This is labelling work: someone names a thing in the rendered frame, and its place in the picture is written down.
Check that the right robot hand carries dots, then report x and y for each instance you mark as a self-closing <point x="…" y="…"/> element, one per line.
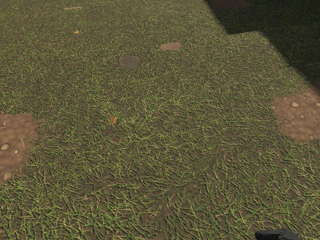
<point x="273" y="234"/>

